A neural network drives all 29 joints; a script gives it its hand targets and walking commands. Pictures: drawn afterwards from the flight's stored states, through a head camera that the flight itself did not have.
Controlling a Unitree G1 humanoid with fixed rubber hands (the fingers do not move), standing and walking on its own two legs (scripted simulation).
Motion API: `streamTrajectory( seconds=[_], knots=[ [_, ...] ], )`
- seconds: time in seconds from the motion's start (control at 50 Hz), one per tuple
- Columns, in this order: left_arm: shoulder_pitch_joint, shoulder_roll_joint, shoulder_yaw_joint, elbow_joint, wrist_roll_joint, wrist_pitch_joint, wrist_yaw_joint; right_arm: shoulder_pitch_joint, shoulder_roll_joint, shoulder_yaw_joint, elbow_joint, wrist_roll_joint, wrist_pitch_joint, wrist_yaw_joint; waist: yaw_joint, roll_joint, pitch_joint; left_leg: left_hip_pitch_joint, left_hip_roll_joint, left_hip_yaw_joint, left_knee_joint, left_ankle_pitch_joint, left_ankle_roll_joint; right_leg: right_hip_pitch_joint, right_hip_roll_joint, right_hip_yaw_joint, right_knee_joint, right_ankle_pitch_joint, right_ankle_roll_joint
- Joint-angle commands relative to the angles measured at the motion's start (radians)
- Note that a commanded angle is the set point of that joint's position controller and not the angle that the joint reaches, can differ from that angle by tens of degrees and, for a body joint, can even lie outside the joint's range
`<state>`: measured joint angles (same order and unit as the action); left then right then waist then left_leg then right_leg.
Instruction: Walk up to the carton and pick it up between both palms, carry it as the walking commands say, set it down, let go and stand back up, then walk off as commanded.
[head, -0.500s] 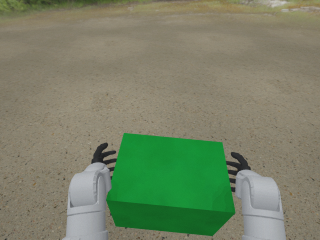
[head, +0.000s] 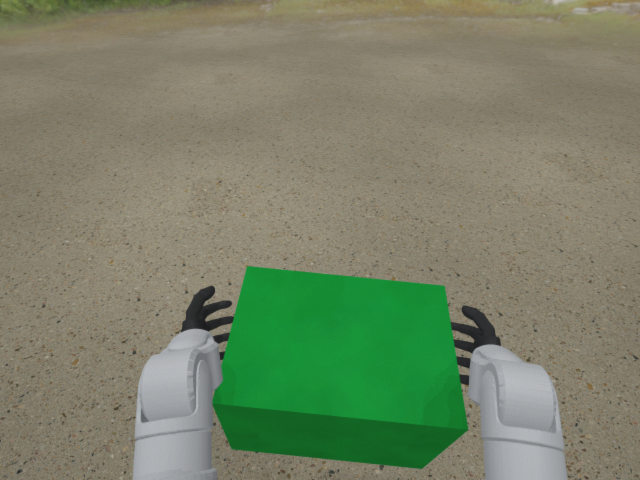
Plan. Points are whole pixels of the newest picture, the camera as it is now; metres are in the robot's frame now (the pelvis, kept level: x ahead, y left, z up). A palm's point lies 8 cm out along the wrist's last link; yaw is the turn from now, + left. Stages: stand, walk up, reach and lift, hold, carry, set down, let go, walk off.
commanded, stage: carry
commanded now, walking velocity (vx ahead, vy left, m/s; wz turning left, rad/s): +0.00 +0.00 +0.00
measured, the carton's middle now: (335, 369) +0.30 +0.00 +0.01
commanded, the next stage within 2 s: hold in 1.24 s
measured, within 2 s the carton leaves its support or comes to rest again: neither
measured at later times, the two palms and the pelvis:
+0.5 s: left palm (202, 347) +0.27 +0.16 +0.09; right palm (490, 368) +0.27 -0.18 +0.07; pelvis +0.00 +0.00 +0.00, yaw +0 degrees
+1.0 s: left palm (201, 353) +0.27 +0.17 +0.08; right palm (487, 372) +0.26 -0.18 +0.07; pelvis +0.00 +0.00 +0.00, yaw +0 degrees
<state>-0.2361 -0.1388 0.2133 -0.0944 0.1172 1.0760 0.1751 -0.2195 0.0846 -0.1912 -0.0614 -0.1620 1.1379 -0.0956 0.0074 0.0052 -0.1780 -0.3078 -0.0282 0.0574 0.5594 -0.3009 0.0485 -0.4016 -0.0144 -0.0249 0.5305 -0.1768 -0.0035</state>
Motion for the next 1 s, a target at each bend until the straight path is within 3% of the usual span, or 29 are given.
streamTrajectory(
  seconds=[0.0, 0.02, 0.04, 0.06, 0.08, 0.12, 0.16, 0.18, 0.2, 0.22, 0.24, 0.3, 0.34, 0.38, 0.42, 0.48, 0.5, 0.58, 0.62, 0.68, 0.76, 0.78, 0.8, 0.84, 0.88, 0.9, 0.92, 0.96, 0.98],
  knots=[
    [-0.442, -0.862, -0.681, 0.036, -0.352, 0.016, -0.412, -0.547, 0.904, 0.660, -0.085, 0.411, -0.069, 0.326, -0.001, -0.003, -0.220, 0.029, 0.139, -0.117, -0.110, 0.154, 0.010, 0.144, -0.090, 0.095, -0.053, 0.072, -0.043],
    [-0.446, -0.862, -0.658, 0.080, -0.332, 0.008, -0.415, -0.588, 0.891, 0.646, -0.080, 0.399, -0.079, 0.329, -0.001, -0.008, -0.186, 0.020, 0.135, -0.115, -0.112, 0.140, 0.008, 0.120, -0.091, 0.109, -0.066, 0.068, -0.041],
    [-0.488, -0.893, -0.702, 0.001, -0.371, 0.013, -0.412, -0.609, 0.923, 0.685, -0.135, 0.437, -0.070, 0.327, 0.000, 0.006, -0.197, 0.022, 0.133, -0.116, -0.118, 0.122, 0.006, 0.132, -0.093, 0.110, -0.070, 0.055, -0.046],
    [-0.468, -0.890, -0.698, 0.019, -0.363, 0.009, -0.413, -0.607, 0.913, 0.686, -0.145, 0.430, -0.076, 0.326, -0.002, -0.026, -0.220, 0.031, 0.131, -0.115, -0.114, 0.105, 0.008, 0.145, -0.090, 0.105, -0.066, 0.064, -0.042],
    [-0.482, -0.877, -0.662, 0.058, -0.338, -0.007, -0.413, -0.604, 0.903, 0.646, -0.089, 0.401, -0.091, 0.326, -0.001, -0.024, -0.221, 0.025, 0.134, -0.113, -0.106, 0.121, 0.007, 0.153, -0.089, 0.100, -0.056, 0.080, -0.042],
    [-0.490, -0.898, -0.732, -0.041, -0.393, 0.011, -0.408, -0.601, 0.918, 0.699, -0.183, 0.447, -0.076, 0.322, -0.002, -0.008, -0.207, 0.043, 0.136, -0.116, -0.114, 0.138, 0.008, 0.118, -0.089, 0.109, -0.063, 0.073, -0.046],
    [-0.443, -0.879, -0.698, -0.006, -0.371, 0.017, -0.408, -0.584, 0.917, 0.690, -0.159, 0.437, -0.071, 0.318, -0.002, -0.055, -0.252, 0.038, 0.134, -0.112, -0.086, 0.159, 0.013, 0.172, -0.098, 0.105, -0.061, 0.119, -0.047],
    [-0.408, -0.842, -0.653, 0.067, -0.323, 0.003, -0.406, -0.526, 0.897, 0.637, -0.054, 0.391, -0.080, 0.320, -0.003, -0.039, -0.240, 0.061, 0.133, -0.109, -0.086, 0.169, 0.010, 0.149, -0.102, 0.115, -0.060, 0.128, -0.050],
    [-0.448, -0.861, -0.705, -0.014, -0.363, 0.005, -0.406, -0.540, 0.898, 0.670, -0.125, 0.417, -0.080, 0.321, -0.002, 0.001, -0.248, 0.077, 0.129, -0.101, -0.080, 0.148, 0.006, 0.138, -0.101, 0.124, -0.065, 0.106, -0.052],
    [-0.401, -0.842, -0.649, 0.086, -0.315, -0.001, -0.407, -0.521, 0.878, 0.628, -0.049, 0.380, -0.089, 0.322, 0.000, 0.020, -0.224, 0.044, 0.129, -0.111, -0.101, 0.169, 0.009, 0.144, -0.096, 0.110, -0.049, 0.096, -0.048],
    [-0.418, -0.854, -0.663, 0.064, -0.322, -0.011, -0.408, -0.570, 0.884, 0.648, -0.106, 0.392, -0.100, 0.323, 0.000, -0.022, -0.222, 0.048, 0.138, -0.117, -0.107, 0.186, 0.011, 0.135, -0.089, 0.099, -0.045, 0.085, -0.044],
    [-0.501, -0.902, -0.748, -0.093, -0.401, -0.005, -0.407, -0.612, 0.932, 0.726, -0.229, 0.461, -0.090, 0.320, -0.002, -0.022, -0.214, 0.039, 0.142, -0.112, -0.104, 0.149, 0.008, 0.142, -0.087, 0.104, -0.060, 0.079, -0.046],
    [-0.466, -0.878, -0.711, -0.022, -0.371, -0.002, -0.404, -0.575, 0.906, 0.678, -0.145, 0.434, -0.083, 0.319, -0.002, 0.010, -0.212, 0.059, 0.134, -0.107, -0.101, 0.142, 0.008, 0.123, -0.095, 0.109, -0.059, 0.084, -0.049],
    [-0.394, -0.839, -0.643, 0.078, -0.309, -0.013, -0.407, -0.545, 0.877, 0.638, -0.085, 0.380, -0.099, 0.318, -0.002, -0.041, -0.218, 0.055, 0.128, -0.104, -0.087, 0.118, 0.009, 0.135, -0.101, 0.120, -0.084, 0.085, -0.046],
    [-0.467, -0.885, -0.734, -0.057, -0.382, -0.003, -0.408, -0.573, 0.904, 0.701, -0.194, 0.433, -0.088, 0.317, -0.002, 0.008, -0.222, 0.064, 0.123, -0.100, -0.088, 0.145, -0.001, 0.131, -0.096, 0.118, -0.067, 0.095, -0.043],
    [-0.389, -0.834, -0.633, 0.105, -0.291, -0.032, -0.407, -0.526, 0.870, 0.619, -0.048, 0.364, -0.114, 0.323, -0.003, -0.009, -0.220, 0.062, 0.136, -0.105, -0.098, 0.153, 0.007, 0.118, -0.086, 0.102, -0.058, 0.073, -0.042],
    [-0.447, -0.871, -0.686, 0.024, -0.333, -0.031, -0.410, -0.576, 0.879, 0.663, -0.139, 0.394, -0.114, 0.323, 0.001, -0.017, -0.216, 0.058, 0.133, -0.110, -0.097, 0.141, 0.009, 0.127, -0.087, 0.116, -0.067, 0.070, -0.038],
    [-0.422, -0.848, -0.631, 0.105, -0.293, -0.055, -0.410, -0.549, 0.868, 0.617, -0.049, 0.357, -0.138, 0.320, -0.001, -0.028, -0.188, 0.024, 0.129, -0.110, -0.115, 0.050, 0.005, 0.125, -0.083, 0.110, -0.087, 0.036, -0.043],
    [-0.446, -0.880, -0.739, -0.072, -0.372, -0.033, -0.407, -0.569, 0.905, 0.721, -0.225, 0.439, -0.117, 0.322, -0.003, 0.008, -0.208, 0.038, 0.131, -0.109, -0.117, 0.090, 0.005, 0.130, -0.090, 0.113, -0.075, 0.058, -0.042],
    [-0.412, -0.834, -0.648, 0.058, -0.306, -0.032, -0.402, -0.513, 0.869, 0.629, -0.061, 0.375, -0.110, 0.320, -0.002, -0.004, -0.206, 0.029, 0.132, -0.109, -0.106, 0.093, 0.005, 0.143, -0.088, 0.111, -0.073, 0.085, -0.047],
    [-0.427, -0.837, -0.650, 0.057, -0.295, -0.071, -0.408, -0.541, 0.859, 0.626, -0.081, 0.361, -0.152, 0.322, -0.001, 0.002, -0.218, 0.037, 0.133, -0.107, -0.109, 0.130, 0.004, 0.161, -0.096, 0.103, -0.065, 0.092, -0.044],
    [-0.404, -0.844, -0.659, 0.041, -0.303, -0.071, -0.406, -0.539, 0.866, 0.650, -0.123, 0.373, -0.154, 0.321, -0.001, -0.037, -0.219, 0.039, 0.135, -0.106, -0.105, 0.116, 0.005, 0.152, -0.090, 0.109, -0.075, 0.088, -0.045],
    [-0.414, -0.841, -0.628, 0.108, -0.276, -0.076, -0.407, -0.554, 0.858, 0.612, -0.057, 0.351, -0.160, 0.323, -0.002, -0.013, -0.175, 0.017, 0.135, -0.107, -0.125, 0.085, 0.002, 0.123, -0.088, 0.095, -0.077, 0.059, -0.039],
    [-0.437, -0.863, -0.694, -0.021, -0.332, -0.066, -0.405, -0.589, 0.881, 0.684, -0.200, 0.405, -0.152, 0.320, -0.003, -0.012, -0.197, 0.032, 0.138, -0.112, -0.124, 0.058, 0.007, 0.129, -0.082, 0.104, -0.083, 0.049, -0.039],
    [-0.470, -0.856, -0.697, -0.021, -0.337, -0.063, -0.400, -0.537, 0.867, 0.647, -0.128, 0.390, -0.143, 0.319, -0.001, 0.018, -0.209, 0.017, 0.141, -0.122, -0.138, 0.062, 0.007, 0.149, -0.082, 0.101, -0.056, 0.057, -0.040],
    [-0.386, -0.798, -0.581, 0.165, -0.241, -0.082, -0.400, -0.489, 0.838, 0.550, 0.054, 0.309, -0.160, 0.322, 0.001, -0.006, -0.205, 0.022, 0.139, -0.115, -0.129, 0.076, 0.006, 0.135, -0.081, 0.098, -0.061, 0.061, -0.036],
    [-0.422, -0.824, -0.668, 0.028, -0.304, -0.080, -0.402, -0.494, 0.850, 0.621, -0.069, 0.357, -0.160, 0.319, -0.002, -0.004, -0.198, 0.020, 0.136, -0.107, -0.128, 0.080, 0.005, 0.133, -0.080, 0.102, -0.066, 0.061, -0.038],
    [-0.457, -0.856, -0.736, -0.096, -0.361, -0.068, -0.402, -0.528, 0.880, 0.693, -0.196, 0.411, -0.149, 0.317, -0.003, 0.007, -0.215, 0.044, 0.136, -0.104, -0.119, 0.139, 0.002, 0.150, -0.089, 0.110, -0.064, 0.085, -0.040],
    [-0.385, -0.815, -0.625, 0.101, -0.268, -0.084, -0.404, -0.498, 0.836, 0.593, -0.032, 0.332, -0.164, 0.319, -0.003, 0.005, -0.210, 0.057, 0.136, -0.099, -0.106, 0.159, 0.005, 0.126, -0.086, 0.103, -0.060, 0.085, -0.036]
  ],
)
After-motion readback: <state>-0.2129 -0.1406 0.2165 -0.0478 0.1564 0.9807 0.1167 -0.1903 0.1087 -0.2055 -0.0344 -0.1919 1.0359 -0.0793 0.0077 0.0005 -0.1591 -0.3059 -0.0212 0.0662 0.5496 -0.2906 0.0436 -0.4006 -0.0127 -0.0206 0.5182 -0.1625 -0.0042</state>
